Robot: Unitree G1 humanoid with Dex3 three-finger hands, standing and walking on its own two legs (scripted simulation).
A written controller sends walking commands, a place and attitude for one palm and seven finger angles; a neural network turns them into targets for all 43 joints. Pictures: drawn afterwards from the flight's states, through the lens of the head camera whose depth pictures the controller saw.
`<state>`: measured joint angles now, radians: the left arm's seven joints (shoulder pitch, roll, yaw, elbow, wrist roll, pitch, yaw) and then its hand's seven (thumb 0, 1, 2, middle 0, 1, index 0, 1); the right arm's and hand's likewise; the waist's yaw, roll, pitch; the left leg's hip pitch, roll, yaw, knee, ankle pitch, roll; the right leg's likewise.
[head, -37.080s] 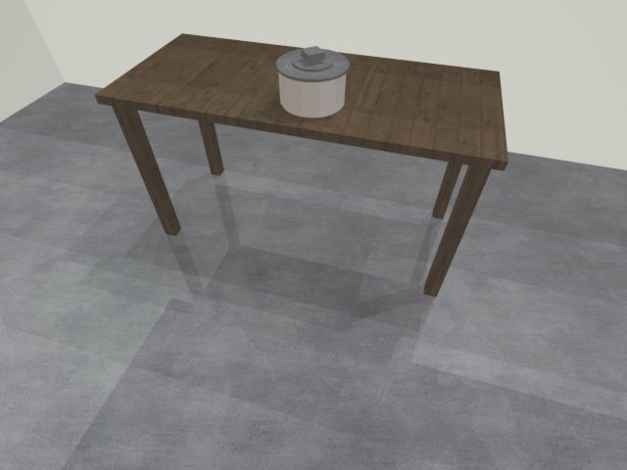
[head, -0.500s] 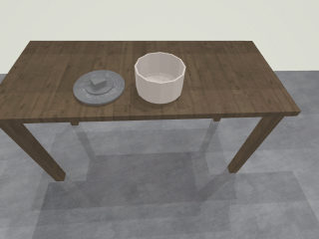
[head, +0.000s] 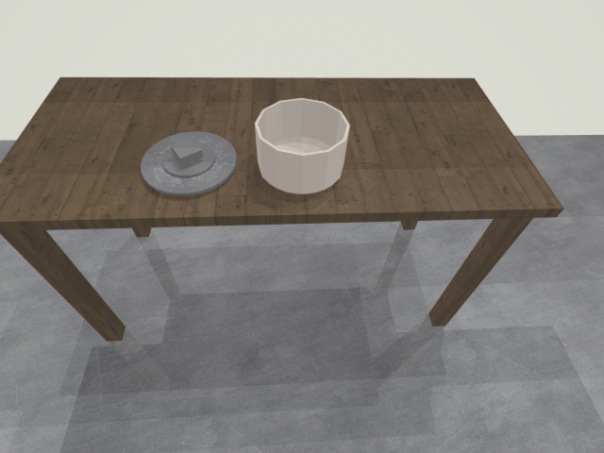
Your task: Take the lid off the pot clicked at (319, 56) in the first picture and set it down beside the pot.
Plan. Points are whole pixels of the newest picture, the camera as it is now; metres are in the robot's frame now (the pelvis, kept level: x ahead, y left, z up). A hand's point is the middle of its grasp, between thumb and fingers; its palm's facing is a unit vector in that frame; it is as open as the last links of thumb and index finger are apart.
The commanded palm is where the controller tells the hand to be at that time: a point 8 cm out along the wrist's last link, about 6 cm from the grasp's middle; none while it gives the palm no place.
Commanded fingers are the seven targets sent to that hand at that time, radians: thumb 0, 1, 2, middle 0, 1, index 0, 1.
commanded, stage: let the arm hang, fingers relaxed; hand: left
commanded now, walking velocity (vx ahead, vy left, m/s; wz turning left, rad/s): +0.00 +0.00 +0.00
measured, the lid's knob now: (187, 151) +0.70 +0.29 -0.06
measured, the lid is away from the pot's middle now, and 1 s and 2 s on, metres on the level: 0.26 0.26 0.26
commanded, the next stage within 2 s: look to check the result in 0.22 s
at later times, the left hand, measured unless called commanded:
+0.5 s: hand out of the picture -0.01 +0.17 -0.18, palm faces +0.06 -0.98 -0.17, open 7.3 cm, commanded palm none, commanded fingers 0.00 0.90 0.90 -0.20 -0.30 -0.20 -0.30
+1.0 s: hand out of the picture -0.01 +0.17 -0.18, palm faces +0.06 -0.98 -0.17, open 7.3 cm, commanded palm none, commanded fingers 0.00 0.90 0.90 -0.20 -0.30 -0.20 -0.30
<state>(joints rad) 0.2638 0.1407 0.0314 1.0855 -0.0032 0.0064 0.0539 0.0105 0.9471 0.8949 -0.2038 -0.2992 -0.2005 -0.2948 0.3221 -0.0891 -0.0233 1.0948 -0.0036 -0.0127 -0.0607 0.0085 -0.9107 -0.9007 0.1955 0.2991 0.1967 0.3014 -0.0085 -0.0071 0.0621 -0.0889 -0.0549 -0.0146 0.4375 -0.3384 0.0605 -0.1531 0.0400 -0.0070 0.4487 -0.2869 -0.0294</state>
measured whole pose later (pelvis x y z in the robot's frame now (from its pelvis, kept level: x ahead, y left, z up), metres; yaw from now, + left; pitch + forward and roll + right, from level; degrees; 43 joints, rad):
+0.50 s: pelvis +0.00 +0.00 +0.00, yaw +0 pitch +0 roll -1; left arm 0.27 0.13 0.03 1.11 0.00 0.00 0.05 0.02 0.94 0.89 -0.20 -0.30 -0.20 -0.29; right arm 0.32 -0.08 -0.02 1.11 0.00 -0.02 -0.06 0.01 -0.91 -0.90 0.20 0.30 0.20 0.30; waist -0.01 -0.01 0.06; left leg -0.09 -0.06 -0.01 0.43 -0.33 0.07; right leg -0.16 0.03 0.00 0.44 -0.28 -0.02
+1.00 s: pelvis +0.00 +0.01 +0.00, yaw +0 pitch +0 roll -1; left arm 0.28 0.13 0.03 1.12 0.00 0.00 0.05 0.02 0.94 0.90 -0.20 -0.30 -0.20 -0.29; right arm 0.32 -0.08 -0.02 1.12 0.00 -0.02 -0.06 0.01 -0.91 -0.90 0.20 0.30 0.20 0.30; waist -0.01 -0.01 0.06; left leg -0.09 -0.07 0.00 0.42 -0.33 0.08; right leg -0.16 0.03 0.00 0.44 -0.28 -0.01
